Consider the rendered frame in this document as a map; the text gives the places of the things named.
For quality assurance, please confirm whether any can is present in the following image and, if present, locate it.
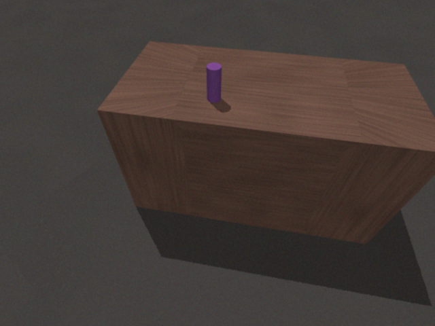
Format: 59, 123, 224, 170
207, 62, 222, 103

